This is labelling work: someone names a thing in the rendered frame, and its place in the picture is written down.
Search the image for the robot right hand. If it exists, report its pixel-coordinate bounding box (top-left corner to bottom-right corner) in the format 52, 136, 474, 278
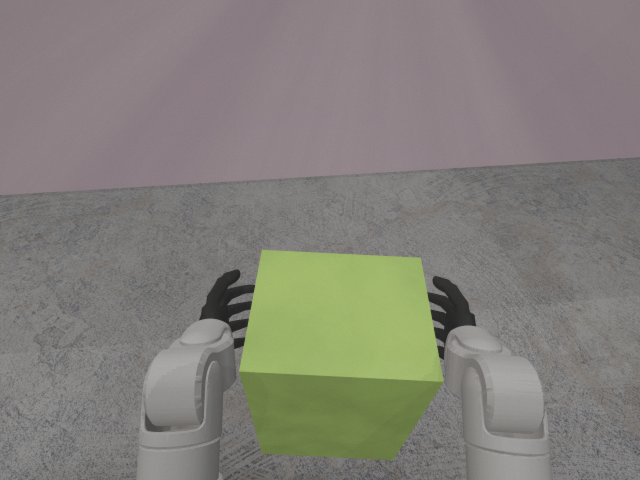
427, 276, 476, 360

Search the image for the robot right forearm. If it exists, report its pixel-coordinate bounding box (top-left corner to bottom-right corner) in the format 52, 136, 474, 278
444, 325, 553, 480

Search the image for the carton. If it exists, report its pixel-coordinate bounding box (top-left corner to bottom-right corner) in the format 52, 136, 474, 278
239, 250, 444, 460

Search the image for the robot left hand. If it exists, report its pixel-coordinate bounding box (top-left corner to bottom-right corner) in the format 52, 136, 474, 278
199, 269, 255, 349

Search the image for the robot left forearm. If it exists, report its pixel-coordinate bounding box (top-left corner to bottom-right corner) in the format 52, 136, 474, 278
136, 319, 236, 480

